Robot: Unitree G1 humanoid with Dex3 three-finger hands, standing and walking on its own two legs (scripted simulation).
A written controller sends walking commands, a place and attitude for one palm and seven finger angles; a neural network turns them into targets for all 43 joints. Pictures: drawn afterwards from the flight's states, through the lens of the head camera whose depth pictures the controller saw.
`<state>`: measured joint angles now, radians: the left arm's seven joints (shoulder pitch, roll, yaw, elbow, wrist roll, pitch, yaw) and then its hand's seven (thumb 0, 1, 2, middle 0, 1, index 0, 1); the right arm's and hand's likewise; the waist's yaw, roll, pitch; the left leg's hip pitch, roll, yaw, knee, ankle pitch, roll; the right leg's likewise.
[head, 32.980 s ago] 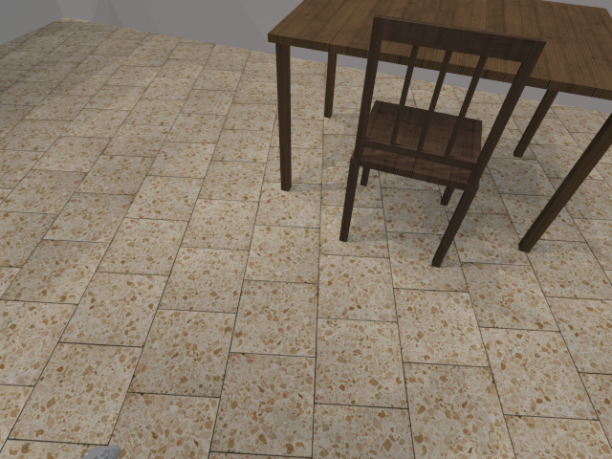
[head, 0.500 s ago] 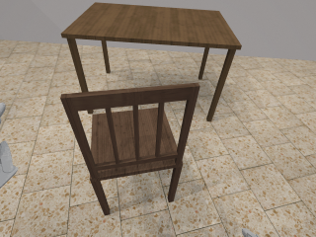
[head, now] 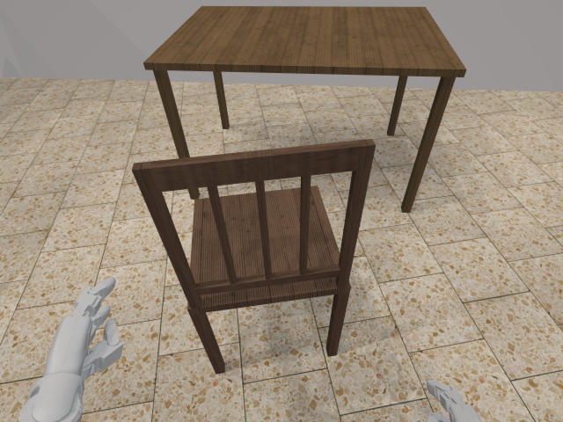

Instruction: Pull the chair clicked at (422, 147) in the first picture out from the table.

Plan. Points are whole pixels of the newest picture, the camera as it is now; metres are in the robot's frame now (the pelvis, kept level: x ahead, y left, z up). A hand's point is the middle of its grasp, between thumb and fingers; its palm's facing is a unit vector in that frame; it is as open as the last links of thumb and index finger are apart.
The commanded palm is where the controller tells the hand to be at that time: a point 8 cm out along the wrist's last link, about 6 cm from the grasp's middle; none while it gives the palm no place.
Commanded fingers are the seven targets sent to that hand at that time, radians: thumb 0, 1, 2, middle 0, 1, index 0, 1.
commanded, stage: let the arm hang, fingers relaxed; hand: left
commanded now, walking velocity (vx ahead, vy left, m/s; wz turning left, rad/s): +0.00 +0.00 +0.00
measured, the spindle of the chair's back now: (264, 234) +0.51 +0.08 -0.07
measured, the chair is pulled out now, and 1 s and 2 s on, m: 0.61 0.61 0.61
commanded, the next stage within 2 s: look to check the result in 0.98 s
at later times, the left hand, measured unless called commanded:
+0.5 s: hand out of the picture -0.07 +0.17 -0.16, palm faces +0.00 -0.97 -0.23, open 7.3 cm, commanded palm none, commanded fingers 0.00 0.90 0.90 -0.20 -0.30 -0.20 -0.30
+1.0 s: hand out of the picture +0.02 +0.14 -0.16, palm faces +0.01 -0.98 -0.19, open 7.3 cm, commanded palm none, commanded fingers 0.00 0.90 0.90 -0.20 -0.30 -0.20 -0.30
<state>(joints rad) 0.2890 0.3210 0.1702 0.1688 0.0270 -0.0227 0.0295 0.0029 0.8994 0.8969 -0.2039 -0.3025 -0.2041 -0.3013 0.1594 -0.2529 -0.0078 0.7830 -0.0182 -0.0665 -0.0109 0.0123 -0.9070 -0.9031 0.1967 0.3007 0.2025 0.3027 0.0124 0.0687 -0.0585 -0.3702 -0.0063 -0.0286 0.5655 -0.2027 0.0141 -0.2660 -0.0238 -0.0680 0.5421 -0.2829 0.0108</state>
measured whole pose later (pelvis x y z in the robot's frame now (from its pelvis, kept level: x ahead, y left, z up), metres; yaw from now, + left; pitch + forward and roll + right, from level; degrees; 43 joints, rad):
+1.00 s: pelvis +0.02 -0.03 +0.01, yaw -1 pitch -1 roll +0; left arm 0.31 0.14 -0.02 1.05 0.00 0.01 0.03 0.01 0.92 0.90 -0.20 -0.30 -0.20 -0.30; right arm 0.33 -0.13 0.00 1.07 -0.02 0.00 -0.04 0.01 -0.92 -0.90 0.19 0.30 0.20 0.30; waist -0.01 0.02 0.05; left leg -0.25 0.03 -0.04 0.46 -0.19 -0.03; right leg -0.15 0.01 -0.07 0.45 -0.28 -0.03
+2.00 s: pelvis +0.03 -0.02 +0.01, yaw -1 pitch -1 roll +0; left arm 0.32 0.13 -0.02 1.06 0.00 0.01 0.03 0.00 0.91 0.90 -0.20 -0.30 -0.20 -0.30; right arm 0.32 -0.12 0.01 1.08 -0.01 0.00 -0.04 0.01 -0.91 -0.90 0.19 0.30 0.20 0.30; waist -0.01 0.01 0.06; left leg -0.23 0.02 -0.02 0.45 -0.20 -0.02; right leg -0.14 0.00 -0.06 0.43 -0.27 -0.02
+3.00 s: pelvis +0.03 -0.02 +0.01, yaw -1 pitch -1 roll +0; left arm 0.33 0.12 -0.01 1.06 0.00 0.00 0.03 0.00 0.91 0.90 -0.20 -0.30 -0.20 -0.30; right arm 0.33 -0.12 0.01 1.08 -0.01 -0.01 -0.04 0.01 -0.91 -0.90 0.19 0.30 0.20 0.30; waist 0.00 0.00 0.05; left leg -0.22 0.01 -0.01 0.44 -0.20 -0.01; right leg -0.13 -0.01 -0.05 0.43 -0.28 -0.01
